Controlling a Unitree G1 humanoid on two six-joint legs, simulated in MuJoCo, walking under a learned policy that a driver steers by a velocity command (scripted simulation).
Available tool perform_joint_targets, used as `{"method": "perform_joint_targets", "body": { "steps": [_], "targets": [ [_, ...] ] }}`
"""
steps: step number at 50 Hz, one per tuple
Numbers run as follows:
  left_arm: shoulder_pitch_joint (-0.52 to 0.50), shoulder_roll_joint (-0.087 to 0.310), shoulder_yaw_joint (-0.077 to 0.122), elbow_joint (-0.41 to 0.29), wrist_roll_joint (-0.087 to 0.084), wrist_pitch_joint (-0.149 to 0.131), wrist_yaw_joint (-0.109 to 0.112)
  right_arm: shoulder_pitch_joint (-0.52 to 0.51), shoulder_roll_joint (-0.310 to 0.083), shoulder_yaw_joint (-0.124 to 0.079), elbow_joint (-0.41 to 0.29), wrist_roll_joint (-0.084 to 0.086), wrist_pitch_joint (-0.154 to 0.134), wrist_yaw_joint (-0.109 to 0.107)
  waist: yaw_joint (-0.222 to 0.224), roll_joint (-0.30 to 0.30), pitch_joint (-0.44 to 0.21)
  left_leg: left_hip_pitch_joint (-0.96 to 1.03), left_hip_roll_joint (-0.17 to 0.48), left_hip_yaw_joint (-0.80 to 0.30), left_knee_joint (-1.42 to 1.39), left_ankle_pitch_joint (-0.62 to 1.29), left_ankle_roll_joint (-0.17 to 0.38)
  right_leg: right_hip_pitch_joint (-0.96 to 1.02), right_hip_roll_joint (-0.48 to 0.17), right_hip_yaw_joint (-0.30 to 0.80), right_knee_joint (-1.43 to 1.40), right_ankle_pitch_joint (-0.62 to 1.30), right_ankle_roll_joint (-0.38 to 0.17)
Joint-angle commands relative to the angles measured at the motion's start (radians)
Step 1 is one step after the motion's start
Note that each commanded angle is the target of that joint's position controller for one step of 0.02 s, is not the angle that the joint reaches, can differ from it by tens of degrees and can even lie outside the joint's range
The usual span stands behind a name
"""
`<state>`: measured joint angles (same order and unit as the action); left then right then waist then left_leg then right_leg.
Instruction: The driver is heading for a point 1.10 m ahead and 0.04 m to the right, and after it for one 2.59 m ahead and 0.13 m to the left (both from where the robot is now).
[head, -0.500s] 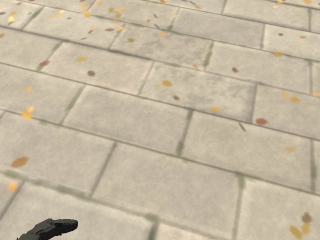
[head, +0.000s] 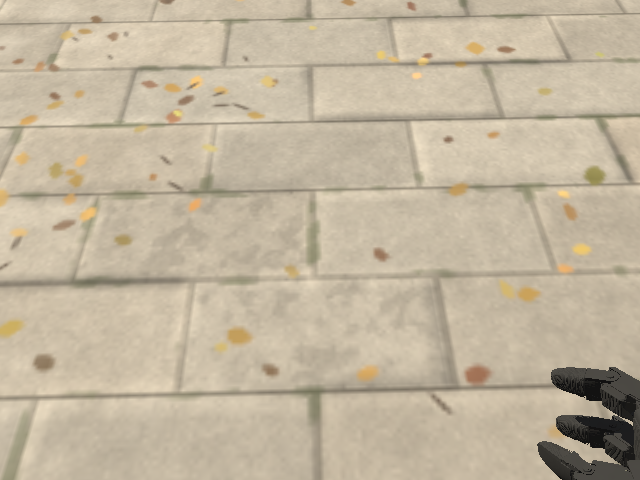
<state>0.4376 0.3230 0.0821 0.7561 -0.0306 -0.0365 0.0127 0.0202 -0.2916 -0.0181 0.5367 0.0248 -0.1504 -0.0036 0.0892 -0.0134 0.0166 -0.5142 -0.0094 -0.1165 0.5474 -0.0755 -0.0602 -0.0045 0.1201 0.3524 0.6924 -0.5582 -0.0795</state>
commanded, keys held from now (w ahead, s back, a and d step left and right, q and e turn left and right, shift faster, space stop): w+e+shift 0.28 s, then w+shift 0.04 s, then w+q+shift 0.68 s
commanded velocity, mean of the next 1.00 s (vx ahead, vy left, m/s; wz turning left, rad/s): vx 1.00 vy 0.00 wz -0.03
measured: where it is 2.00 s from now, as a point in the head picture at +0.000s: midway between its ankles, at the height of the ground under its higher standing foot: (374, 124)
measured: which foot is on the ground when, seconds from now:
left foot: down 0.00-0.48, up 0.50-0.92, down 0.94-1.00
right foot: up 0.00-0.44, down 0.46-0.96, up 0.98-1.00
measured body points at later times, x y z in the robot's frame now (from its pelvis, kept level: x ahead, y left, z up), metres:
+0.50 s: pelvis +0.39 -0.06 -0.01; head +0.42 -0.09 +0.44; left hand +0.71 +0.06 -0.05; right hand +0.25 -0.29 -0.15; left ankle +0.18 +0.17 -0.65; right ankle +0.50 -0.18 -0.71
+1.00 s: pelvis +0.83 -0.15 -0.02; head +0.84 -0.14 +0.43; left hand +0.94 +0.12 -0.14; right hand +0.94 -0.44 -0.11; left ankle +0.96 -0.13 -0.71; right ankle +0.57 -0.24 -0.59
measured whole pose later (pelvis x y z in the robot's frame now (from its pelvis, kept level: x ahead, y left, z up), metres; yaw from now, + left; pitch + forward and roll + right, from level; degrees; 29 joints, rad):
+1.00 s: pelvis +0.83 -0.15 -0.02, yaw +1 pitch -3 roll -2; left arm 0.27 0.27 0.05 0.81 -0.01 -0.08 0.00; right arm 0.25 -0.31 -0.07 0.71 0.03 -0.03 0.05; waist -0.05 0.02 0.06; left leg -0.54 -0.07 0.11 0.80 -0.28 0.18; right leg 0.02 0.01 -0.12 1.19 -0.46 0.00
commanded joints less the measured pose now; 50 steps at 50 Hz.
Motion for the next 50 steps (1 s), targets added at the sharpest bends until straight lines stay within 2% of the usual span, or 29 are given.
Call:
{"method": "perform_joint_targets", "body": {
  "steps": [1,2,3,4,6,8,13,18,20,21,23,24,25,26,27,28,29,31,33,35,38,41,43,45,46,47,48,49,50],
  "targets": [
    [0.089,-0.05,-0.058,-0.142,-0.047,-0.023,-0.012,0.471,-0.28,-0.105,0.053,-0.027,0.013,0.01,-0.163,0.546,-0.448,1.05,0.468,-0.896,-0.25,-0.866,0.242,-0.793,-0.06,-0.151,0.761,0.039,0.024],
    [-0.029,0.044,-0.04,-0.132,-0.045,-0.016,-0.004,0.396,-0.19,-0.09,0.024,-0.023,0.02,0.004,-0.204,0.359,-0.274,0.913,0.415,-0.765,-0.281,-0.824,0.206,-0.854,-0.116,-0.185,0.808,0.147,0.032],
    [-0.126,0.092,-0.027,-0.141,-0.02,-0.013,-0.006,0.367,-0.156,-0.082,0.039,-0.028,0.031,-0.002,-0.216,0.188,-0.158,0.792,0.371,-0.563,-0.265,-0.621,0.176,-0.854,-0.149,-0.22,0.782,0.205,0.032],
    [-0.205,0.093,-0.022,-0.159,0.004,-0.012,-0.011,0.358,-0.147,-0.079,0.06,-0.041,0.037,-0.004,-0.212,0.069,-0.071,0.673,0.328,-0.407,-0.261,-0.422,0.163,-0.83,-0.184,-0.234,0.733,0.232,0.029],
    [-0.221,0.065,-0.016,-0.177,-0.01,0.003,-0.026,0.304,-0.095,-0.063,0.094,-0.048,0.033,-0.007,-0.153,0.114,0.01,0.522,0.279,-0.226,-0.298,-0.259,0.162,-0.767,-0.246,-0.229,0.658,0.265,0.026],
    [-0.224,0.021,-0.025,-0.195,-0.023,0.026,-0.032,0.288,-0.066,-0.058,0.123,-0.023,0.028,0.001,-0.122,0.133,0.04,0.467,0.279,-0.127,-0.332,-0.203,0.167,-0.783,-0.279,-0.243,0.644,0.258,0.021],
    [-0.309,0.021,-0.032,-0.225,-0.008,0.025,-0.051,0.243,-0.122,-0.073,0.153,-0.039,0.025,-0.006,-0.094,0.062,0.135,0.397,0.256,0.146,-0.424,-0.013,0.166,-0.829,-0.279,-0.287,0.465,0.508,0.045],
    [-0.494,-0.015,-0.049,-0.269,-0.004,-0.015,-0.088,0.406,-0.183,-0.074,0.235,-0.023,0.03,0.004,-0.146,-0.016,0.202,0.465,0.26,0.273,-0.489,0.326,0.159,-0.646,-0.171,-0.402,0.075,0.615,-0.036],
    [-0.512,0.036,-0.026,-0.291,-0.002,-0.023,-0.091,0.432,-0.246,-0.08,0.263,-0.007,0.048,-0.002,-0.093,0.065,0.153,0.587,0.296,0.28,-0.382,0.855,0.187,-0.558,-0.079,-0.469,0.007,0.485,-0.064],
    [-0.442,0.075,-0.006,-0.288,-0.001,-0.019,-0.086,0.432,-0.266,-0.08,0.278,-0.008,0.059,-0.007,-0.026,0.116,0.091,0.634,0.319,0.268,-0.255,1.061,0.197,-0.467,-0.055,-0.467,-0.012,0.417,-0.087],
    [-0.016,0.169,0.05,-0.176,0.001,0.002,-0.051,0.36,-0.269,-0.066,0.298,-0.005,0.077,-0.014,0.223,0.151,-0.114,0.45,0.279,0.249,0.203,1.077,0.176,0.067,-0.084,-0.41,-0.12,0.483,-0.136],
    [0.084,0.24,0.056,-0.119,0.02,0.004,-0.03,0.447,-0.111,-0.027,0.269,-0.016,0.068,-0.007,0.136,-0.084,-0.257,0.057,0.124,0.203,0.636,0.042,0.14,0.49,-0.323,-0.068,-0.05,0.309,-0.156],
    [0.077,0.234,0.044,-0.141,0.042,-0.019,-0.035,0.552,-0.049,0.001,0.256,0.026,0.032,0.002,0.058,-0.214,-0.504,-0.079,0.003,-0.028,0.87,-0.417,0.149,0.568,-0.502,0.417,-0.257,-0.081,-0.23],
    [0.048,0.133,0.024,-0.123,0.044,-0.036,-0.042,0.363,-0.155,-0.033,0.224,0.064,0.018,-0.001,0.108,-0.091,-0.333,-0.174,0.04,-0.063,0.902,-0.36,0.151,0.416,-0.461,0.371,-0.389,-0.189,-0.161],
    [0.0,0.118,0.018,-0.1,0.04,-0.049,-0.044,0.293,-0.127,-0.032,0.188,0.073,0.016,-0.002,0.067,-0.07,-0.136,-0.233,0.071,-0.036,0.869,-0.29,0.142,0.239,-0.454,0.243,-0.431,-0.095,-0.146],
    [-0.07,0.096,0.014,-0.085,0.04,-0.062,-0.045,0.279,-0.092,-0.027,0.191,0.048,0.021,-0.008,0.008,0.012,-0.05,-0.214,0.124,-0.028,0.819,-0.221,0.132,0.093,-0.432,0.135,-0.45,0.035,-0.125],
    [-0.125,0.047,0.005,-0.077,0.054,-0.073,-0.049,0.317,-0.08,-0.033,0.21,0.028,0.041,-0.008,-0.048,-0.005,-0.012,-0.152,0.165,-0.031,0.784,-0.154,0.124,-0.025,-0.393,0.014,-0.461,0.124,-0.103],
    [-0.178,-0.014,-0.002,-0.054,0.05,-0.089,-0.053,0.399,-0.047,-0.037,0.249,0.034,0.088,0.002,-0.106,-0.053,-0.003,-0.067,0.213,-0.032,0.766,-0.105,0.108,-0.142,-0.362,-0.145,-0.507,0.241,-0.078],
    [-0.203,-0.01,0.001,-0.029,0.036,-0.097,-0.051,0.363,-0.029,-0.038,0.246,0.032,0.118,0.005,-0.12,-0.04,0.062,-0.117,0.23,-0.021,0.741,-0.081,0.094,-0.2,-0.35,-0.286,-0.552,0.347,-0.047],
    [-0.204,0.002,0.003,-0.015,0.048,-0.101,-0.04,0.291,-0.024,-0.035,0.222,0.028,0.124,0.005,-0.112,-0.033,0.118,-0.188,0.22,-0.014,0.666,0.023,0.085,-0.21,-0.312,-0.404,-0.579,0.458,-0.028],
    [-0.181,0.015,0.0,-0.008,0.057,-0.102,-0.018,0.184,-0.034,-0.032,0.182,0.018,0.11,0.02,-0.088,0.005,0.159,-0.225,0.177,0.073,0.484,0.197,0.089,-0.177,-0.275,-0.532,-0.613,0.556,-0.013],
    [-0.136,0.077,0.006,0.003,0.048,-0.09,0.0,0.09,-0.027,-0.024,0.141,0.015,0.092,0.059,-0.063,0.044,0.177,-0.205,0.139,0.169,0.276,0.294,0.126,-0.06,-0.299,-0.606,-0.607,0.735,0.024],
    [-0.13,0.127,0.013,0.003,0.053,-0.07,0.015,0.084,-0.061,-0.037,0.117,0.021,0.086,0.084,-0.087,0.008,0.127,-0.109,0.058,0.27,0.193,0.274,0.157,0.05,-0.304,-0.642,-0.508,1.18,0.061],
    [-0.155,0.203,0.032,-0.012,0.037,-0.038,0.029,0.224,-0.115,-0.066,0.126,0.037,0.106,0.08,-0.188,-0.089,0.016,0.071,-0.029,0.333,0.226,0.145,0.183,0.127,-0.337,-0.644,-0.284,1.648,0.066],
    [-0.212,0.229,0.04,-0.028,0.027,-0.025,0.024,0.395,-0.174,-0.094,0.158,0.038,0.13,0.072,-0.291,-0.13,-0.057,0.259,-0.044,0.313,0.268,0.045,0.217,0.086,-0.36,-0.627,-0.084,1.768,0.05],
    [-0.278,0.211,0.035,-0.05,0.022,-0.03,0.012,0.635,-0.256,-0.135,0.219,0.031,0.153,0.055,-0.402,-0.111,-0.148,0.566,-0.041,0.233,0.255,-0.001,0.257,-0.065,-0.346,-0.585,0.205,1.669,0.026],
    [-0.347,0.095,0.004,-0.048,0.008,-0.05,-0.012,0.722,-0.241,-0.134,0.265,0.036,0.167,0.034,-0.433,0.094,-0.059,0.661,-0.006,0.12,0.126,0.008,0.299,-0.287,-0.162,-0.584,0.691,0.784,0.058],
    [-0.203,-0.112,-0.051,-0.115,0.015,-0.098,-0.034,0.587,-0.215,-0.104,0.237,-0.01,0.143,0.046,-0.183,0.461,-0.051,0.78,0.066,-0.276,0.077,-0.064,0.441,-0.689,0.008,-0.397,1.04,-0.039,0.079],
    [-0.198,-0.054,-0.065,-0.177,0.001,-0.139,-0.045,0.488,-0.149,-0.079,0.167,-0.037,0.107,0.052,-0.154,0.364,-0.198,0.811,0.217,-0.707,-0.202,-0.493,0.53,-0.829,0.0,-0.209,1.049,0.007,0.023]
  ]
}}
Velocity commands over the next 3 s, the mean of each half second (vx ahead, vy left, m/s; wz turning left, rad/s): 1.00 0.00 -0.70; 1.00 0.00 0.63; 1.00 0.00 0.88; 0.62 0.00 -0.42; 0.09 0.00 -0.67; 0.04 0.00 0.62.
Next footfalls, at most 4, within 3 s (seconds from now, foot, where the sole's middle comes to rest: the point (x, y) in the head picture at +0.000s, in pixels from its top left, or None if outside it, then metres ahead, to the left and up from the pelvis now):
0.46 right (463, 462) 0.54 -0.20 -0.75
0.94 left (421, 274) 1.00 -0.13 -0.75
1.38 right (456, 162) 1.43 -0.24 -0.75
1.78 left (330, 119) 1.60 0.15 -0.75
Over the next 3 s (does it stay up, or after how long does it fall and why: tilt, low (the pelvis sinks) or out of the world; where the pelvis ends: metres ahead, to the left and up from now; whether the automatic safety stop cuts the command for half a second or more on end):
stays up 1.69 -0.01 0.03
